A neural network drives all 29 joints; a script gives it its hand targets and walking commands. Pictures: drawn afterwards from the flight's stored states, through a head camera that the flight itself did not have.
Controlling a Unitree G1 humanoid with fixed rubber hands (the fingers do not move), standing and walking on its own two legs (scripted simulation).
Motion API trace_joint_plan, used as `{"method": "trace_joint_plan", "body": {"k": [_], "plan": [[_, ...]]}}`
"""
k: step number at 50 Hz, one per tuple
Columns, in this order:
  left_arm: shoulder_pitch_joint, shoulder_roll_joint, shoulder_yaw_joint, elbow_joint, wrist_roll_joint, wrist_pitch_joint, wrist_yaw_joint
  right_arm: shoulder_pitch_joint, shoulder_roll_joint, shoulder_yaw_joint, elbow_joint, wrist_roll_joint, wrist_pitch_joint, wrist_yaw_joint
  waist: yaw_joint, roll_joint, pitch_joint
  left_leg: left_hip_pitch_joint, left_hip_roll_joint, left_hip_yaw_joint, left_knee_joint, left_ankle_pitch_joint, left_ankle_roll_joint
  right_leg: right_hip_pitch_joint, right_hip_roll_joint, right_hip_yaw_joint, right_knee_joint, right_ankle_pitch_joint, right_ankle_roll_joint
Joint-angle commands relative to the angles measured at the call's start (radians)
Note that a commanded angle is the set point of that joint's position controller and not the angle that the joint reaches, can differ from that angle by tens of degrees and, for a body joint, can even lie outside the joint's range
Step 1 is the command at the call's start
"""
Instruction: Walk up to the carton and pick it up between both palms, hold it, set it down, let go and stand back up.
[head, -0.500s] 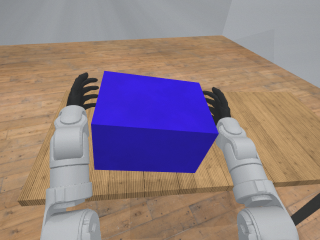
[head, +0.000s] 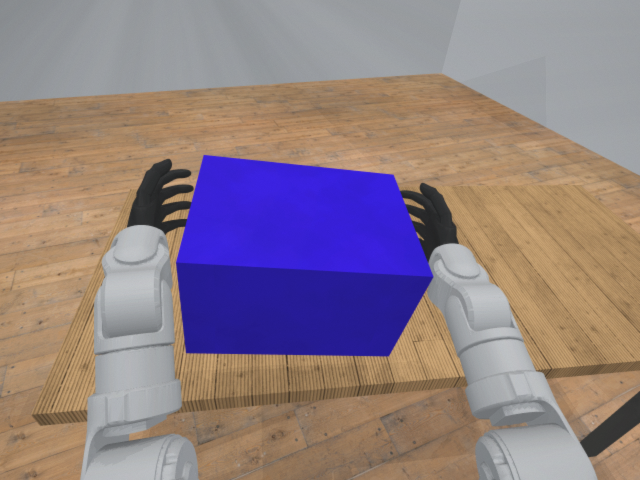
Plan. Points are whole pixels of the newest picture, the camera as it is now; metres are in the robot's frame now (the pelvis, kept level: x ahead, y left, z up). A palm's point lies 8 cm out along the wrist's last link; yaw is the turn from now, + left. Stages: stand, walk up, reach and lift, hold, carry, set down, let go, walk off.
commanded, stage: hold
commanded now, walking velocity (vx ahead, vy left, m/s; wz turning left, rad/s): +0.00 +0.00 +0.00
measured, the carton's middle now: (297, 257) +0.36 +0.01 +0.13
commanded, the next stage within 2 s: set down in 1.58 s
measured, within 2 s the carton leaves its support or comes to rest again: neither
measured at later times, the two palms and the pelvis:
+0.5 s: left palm (145, 225) +0.34 +0.18 +0.20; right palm (440, 240) +0.34 -0.16 +0.18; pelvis -0.01 +0.00 +0.00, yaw +1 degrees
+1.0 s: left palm (149, 231) +0.34 +0.18 +0.19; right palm (440, 243) +0.34 -0.17 +0.17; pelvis +0.00 +0.00 +0.00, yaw +1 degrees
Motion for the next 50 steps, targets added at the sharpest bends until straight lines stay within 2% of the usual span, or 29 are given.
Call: {"method": "trace_joint_plan", "body": {"k": [1,4,6,8,10,11,13,14,15,19,21,25,27,28,29,30,32,34,35,38,40,41,42,43,45,46,47,48,50], "plan": [[-0.540,-0.482,-0.521,-0.189,-0.222,-0.073,-0.120,-0.837,0.506,0.381,-0.497,0.105,-0.111,0.092,-0.021,0.070,-0.415,0.360,-0.006,-0.018,0.040,0.224,-0.015,-0.183,0.005,-0.037,-0.054,0.373,0.072],[-0.466,-0.461,-0.508,-0.158,-0.192,-0.057,-0.115,-0.779,0.494,0.408,-0.441,0.113,-0.090,0.084,0.010,0.063,-0.390,0.371,-0.001,-0.020,0.041,0.241,-0.015,-0.163,0.007,-0.027,-0.064,0.353,0.065],[-0.480,-0.402,-0.454,-0.081,-0.163,-0.044,-0.128,-0.791,0.467,0.348,-0.367,0.071,-0.077,0.085,-0.001,0.051,-0.252,0.287,-0.019,-0.004,0.003,0.075,0.009,-0.218,-0.004,-0.022,-0.090,0.219,0.066],[-0.428,-0.395,-0.427,-0.111,-0.131,-0.022,-0.147,-0.720,0.448,0.338,-0.367,0.079,-0.061,0.091,-0.006,0.028,-0.240,0.305,-0.002,0.002,-0.007,0.080,0.017,-0.192,-0.004,-0.025,-0.086,0.221,0.066],[-0.498,-0.409,-0.453,-0.150,-0.154,-0.032,-0.145,-0.758,0.464,0.348,-0.396,0.080,-0.065,0.090,0.003,0.041,-0.258,0.289,-0.004,0.004,0.007,0.108,0.011,-0.186,-0.005,-0.021,-0.072,0.223,0.057],[-0.569,-0.434,-0.484,-0.170,-0.177,-0.043,-0.143,-0.765,0.469,0.331,-0.371,0.088,-0.073,0.099,-0.023,0.098,-0.314,0.299,-0.010,-0.001,0.009,0.096,-0.002,-0.194,-0.001,-0.034,-0.080,0.187,0.050],[-0.576,-0.443,-0.488,-0.157,-0.184,-0.055,-0.125,-0.845,0.491,0.353,-0.406,0.097,-0.089,0.108,0.016,0.095,-0.332,0.297,0.001,-0.009,0.010,0.096,-0.010,-0.209,0.002,-0.030,-0.075,0.180,0.046],[-0.599,-0.459,-0.522,-0.153,-0.202,-0.061,-0.117,-0.828,0.484,0.333,-0.377,0.085,-0.088,0.108,-0.018,0.107,-0.318,0.315,-0.003,-0.023,0.002,0.064,-0.009,-0.246,-0.001,-0.033,-0.079,0.165,0.051],[-0.553,-0.453,-0.498,-0.136,-0.188,-0.058,-0.120,-0.842,0.511,0.352,-0.410,0.078,-0.100,0.107,0.006,0.086,-0.323,0.297,-0.011,0.000,0.008,0.086,0.001,-0.214,-0.010,-0.033,-0.079,0.203,0.053],[-0.621,-0.478,-0.554,-0.157,-0.220,-0.072,-0.107,-0.841,0.498,0.342,-0.402,0.071,-0.106,0.105,-0.024,0.138,-0.384,0.312,-0.008,-0.017,0.014,0.077,-0.013,-0.232,-0.002,-0.037,-0.074,0.165,0.040],[-0.563,-0.477,-0.556,-0.115,-0.208,-0.066,-0.109,-0.825,0.501,0.339,-0.387,0.063,-0.099,0.103,-0.036,0.096,-0.365,0.322,0.002,-0.026,0.016,0.085,-0.006,-0.210,-0.007,-0.033,-0.071,0.184,0.051],[-0.542,-0.406,-0.405,-0.046,-0.127,-0.033,-0.128,-0.816,0.476,0.316,-0.290,0.075,-0.072,0.113,0.015,0.081,-0.242,0.262,-0.012,0.002,-0.013,0.015,0.026,-0.214,-0.007,-0.021,-0.093,0.095,0.058],[-0.556,-0.420,-0.430,-0.053,-0.152,-0.035,-0.137,-0.822,0.468,0.290,-0.290,0.065,-0.075,0.116,-0.012,0.071,-0.257,0.272,-0.003,-0.007,-0.018,0.019,0.014,-0.222,-0.007,-0.031,-0.093,0.097,0.055],[-0.562,-0.425,-0.437,-0.045,-0.157,-0.038,-0.134,-0.866,0.481,0.300,-0.310,0.061,-0.081,0.119,0.005,0.063,-0.283,0.261,0.000,-0.004,-0.023,-0.002,0.014,-0.222,-0.008,-0.026,-0.092,0.075,0.054],[-0.595,-0.437,-0.446,-0.073,-0.173,-0.047,-0.137,-0.867,0.477,0.308,-0.319,0.064,-0.085,0.118,-0.007,0.046,-0.308,0.274,-0.004,-0.005,-0.014,0.015,0.013,-0.215,-0.004,-0.042,-0.083,0.086,0.053],[-0.634,-0.475,-0.488,-0.102,-0.201,-0.060,-0.124,-0.897,0.507,0.322,-0.366,0.074,-0.107,0.121,-0.007,0.089,-0.361,0.290,-0.003,-0.005,-0.004,0.036,0.004,-0.228,-0.001,-0.039,-0.080,0.112,0.052],[-0.644,-0.468,-0.499,-0.126,-0.229,-0.086,-0.114,-0.904,0.540,0.358,-0.404,0.083,-0.118,0.117,0.005,0.056,-0.430,0.304,-0.004,-0.010,0.016,0.096,0.008,-0.197,-0.006,-0.032,-0.068,0.215,0.065],[-0.614,-0.474,-0.479,-0.103,-0.204,-0.083,-0.111,-0.863,0.537,0.352,-0.361,0.070,-0.113,0.105,0.001,0.060,-0.382,0.309,-0.015,-0.004,0.014,0.084,0.008,-0.213,-0.003,-0.030,-0.074,0.217,0.065],[-0.539,-0.458,-0.466,-0.118,-0.186,-0.073,-0.114,-0.806,0.524,0.361,-0.366,0.073,-0.106,0.100,0.010,0.044,-0.396,0.333,-0.009,-0.008,0.020,0.159,0.007,-0.179,0.000,-0.025,-0.066,0.285,0.064],[-0.519,-0.435,-0.448,-0.045,-0.160,-0.050,-0.136,-0.792,0.469,0.305,-0.291,0.059,-0.082,0.101,-0.015,0.067,-0.268,0.300,-0.010,-0.002,-0.002,0.059,0.007,-0.218,-0.003,-0.037,-0.083,0.184,0.060],[-0.484,-0.435,-0.465,-0.077,-0.159,-0.038,-0.142,-0.795,0.480,0.317,-0.351,0.056,-0.090,0.094,-0.030,0.057,-0.298,0.309,-0.010,-0.006,0.009,0.101,0.007,-0.170,-0.002,-0.036,-0.083,0.224,0.059],[-0.512,-0.439,-0.467,-0.104,-0.165,-0.040,-0.139,-0.805,0.469,0.332,-0.336,0.087,-0.089,0.098,-0.015,0.079,-0.299,0.324,-0.007,-0.011,0.009,0.125,-0.002,-0.189,-0.003,-0.034,-0.078,0.225,0.056],[-0.536,-0.451,-0.500,-0.143,-0.180,-0.048,-0.136,-0.836,0.499,0.362,-0.423,0.104,-0.105,0.098,-0.009,0.094,-0.339,0.328,-0.017,-0.002,0.026,0.142,-0.006,-0.180,-0.005,-0.036,-0.078,0.271,0.064],[-0.543,-0.467,-0.526,-0.166,-0.194,-0.064,-0.130,-0.810,0.494,0.355,-0.409,0.106,-0.101,0.093,-0.033,0.087,-0.353,0.335,-0.010,-0.022,0.029,0.191,-0.016,-0.168,0.000,-0.036,-0.068,0.308,0.061],[-0.605,-0.457,-0.518,-0.174,-0.181,-0.063,-0.120,-0.799,0.488,0.330,-0.348,0.096,-0.094,0.099,-0.033,0.142,-0.318,0.327,-0.011,-0.016,0.029,0.164,-0.028,-0.201,0.002,-0.041,-0.069,0.240,0.053],[-0.549,-0.448,-0.484,-0.124,-0.164,-0.051,-0.126,-0.792,0.474,0.337,-0.341,0.090,-0.089,0.098,-0.014,0.099,-0.271,0.313,-0.008,-0.009,0.017,0.130,-0.013,-0.201,-0.002,-0.041,-0.085,0.210,0.051],[-0.557,-0.460,-0.500,-0.112,-0.186,-0.057,-0.129,-0.844,0.482,0.326,-0.393,0.079,-0.097,0.101,-0.024,0.080,-0.293,0.313,-0.003,-0.013,0.004,0.084,-0.007,-0.220,-0.004,-0.045,-0.089,0.176,0.054],[-0.582,-0.441,-0.490,-0.124,-0.175,-0.057,-0.123,-0.836,0.482,0.336,-0.371,0.077,-0.096,0.104,-0.002,0.128,-0.309,0.304,-0.012,0.000,0.004,0.063,-0.007,-0.211,-0.010,-0.034,-0.081,0.176,0.054],[-0.585,-0.445,-0.494,-0.133,-0.189,-0.069,-0.121,-0.840,0.518,0.354,-0.417,0.078,-0.102,0.101,0.001,0.065,-0.338,0.286,-0.014,-0.002,0.006,0.070,0.012,-0.179,-0.013,-0.027,-0.078,0.193,0.067]]}}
